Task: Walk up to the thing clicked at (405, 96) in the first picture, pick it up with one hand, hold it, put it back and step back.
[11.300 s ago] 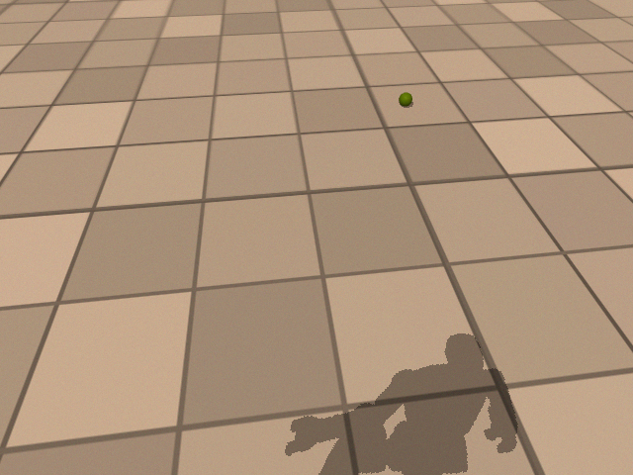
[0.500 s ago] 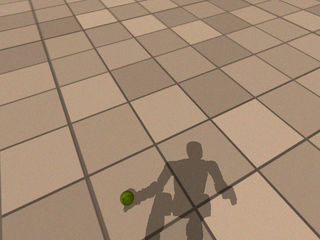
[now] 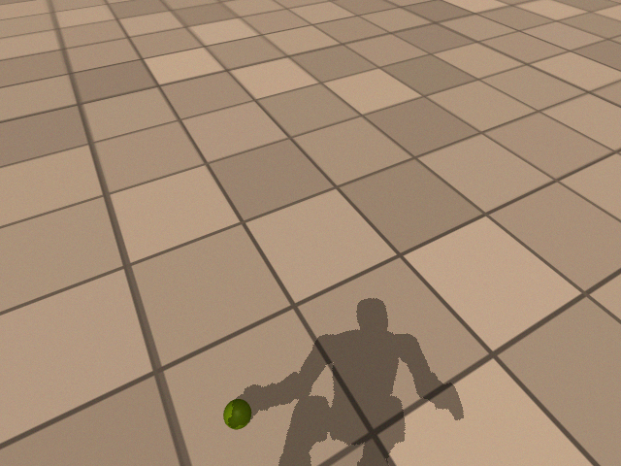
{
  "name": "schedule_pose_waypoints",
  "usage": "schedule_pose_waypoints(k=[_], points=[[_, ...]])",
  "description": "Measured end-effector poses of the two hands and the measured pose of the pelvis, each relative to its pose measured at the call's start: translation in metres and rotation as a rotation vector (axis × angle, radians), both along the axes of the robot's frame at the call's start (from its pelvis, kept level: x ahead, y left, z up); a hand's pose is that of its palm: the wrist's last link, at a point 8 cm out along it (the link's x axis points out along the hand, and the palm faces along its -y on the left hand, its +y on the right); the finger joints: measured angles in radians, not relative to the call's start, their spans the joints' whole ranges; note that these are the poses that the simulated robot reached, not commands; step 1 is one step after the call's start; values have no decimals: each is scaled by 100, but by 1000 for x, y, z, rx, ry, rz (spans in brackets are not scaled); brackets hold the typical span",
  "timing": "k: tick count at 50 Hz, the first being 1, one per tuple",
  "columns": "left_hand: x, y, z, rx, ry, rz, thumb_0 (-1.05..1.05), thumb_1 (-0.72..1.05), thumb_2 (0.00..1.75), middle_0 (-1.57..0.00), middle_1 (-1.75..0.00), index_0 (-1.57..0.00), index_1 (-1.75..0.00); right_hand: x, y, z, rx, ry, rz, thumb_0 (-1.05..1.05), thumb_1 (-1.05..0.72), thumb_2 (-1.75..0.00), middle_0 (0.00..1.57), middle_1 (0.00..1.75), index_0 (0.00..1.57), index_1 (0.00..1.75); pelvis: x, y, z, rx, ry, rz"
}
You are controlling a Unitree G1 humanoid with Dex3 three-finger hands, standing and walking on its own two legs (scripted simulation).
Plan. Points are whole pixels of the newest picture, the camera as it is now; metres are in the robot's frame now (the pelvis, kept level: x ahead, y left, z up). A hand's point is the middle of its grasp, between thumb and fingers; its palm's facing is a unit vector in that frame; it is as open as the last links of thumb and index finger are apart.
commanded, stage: walk up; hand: left
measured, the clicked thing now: (237, 414) +0.43 +0.23 -0.73
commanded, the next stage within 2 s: none
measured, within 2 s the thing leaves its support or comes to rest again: neither
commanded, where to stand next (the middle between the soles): +0.05 -0.02 m, yaw +1 degrees
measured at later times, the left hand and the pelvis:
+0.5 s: hand out of the picture +0.09 +0.26 -0.15, palm faces -0.01 -0.94 -0.33, open 7.4 cm; pelvis -0.01 +0.00 +0.00, yaw +0 degrees
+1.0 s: hand out of the picture +0.09 +0.22 -0.14, palm faces +0.01 -0.95 -0.32, open 7.4 cm; pelvis -0.01 -0.03 +0.01, yaw +1 degrees
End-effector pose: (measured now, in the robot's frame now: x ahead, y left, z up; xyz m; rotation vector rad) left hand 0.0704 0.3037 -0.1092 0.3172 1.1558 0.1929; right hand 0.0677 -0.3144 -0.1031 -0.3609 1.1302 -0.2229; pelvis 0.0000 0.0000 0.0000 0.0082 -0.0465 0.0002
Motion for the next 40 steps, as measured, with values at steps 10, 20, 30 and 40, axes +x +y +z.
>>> schedule_pose_waypoints(k=[10, 20, 30, 40], points=[[20, -2, -1, 20, -39, -14, 0, 91, 90, -21, -30, -20, -30, 3, 1, -8, 19, 1, -8, 1, -90, -90, 21, 30, 21, 30, 0, -7, -6, -7, -6, -4], [12, 5, -9, -7, 5, -6, 0, 91, 90, -21, -30, -21, -30, 3, 16, -1, 5, -10, 10, 1, -90, -90, 21, 30, 21, 30, -1, 7, -3, -1, -22, -6], [7, -6, -9, 9, 11, -6, 0, 91, 90, -21, -30, -20, -30, -21, -6, -5, 3, 67, -3, 1, -90, -90, 21, 30, 21, 30, -10, -14, -4, -5, -30, -13], [-10, -31, -2, 0, 43, 21, 1, 91, 90, -21, -30, -21, -30, -16, -11, -20, 59, 86, -19, 1, -90, -90, 21, 30, 21, 30, -11, -22, -1, -2, -14, 8]])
